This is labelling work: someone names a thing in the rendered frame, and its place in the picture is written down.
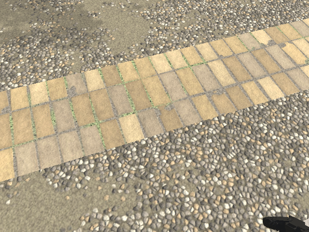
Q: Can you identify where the right robot hand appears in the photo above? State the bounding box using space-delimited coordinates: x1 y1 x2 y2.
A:
263 216 309 232

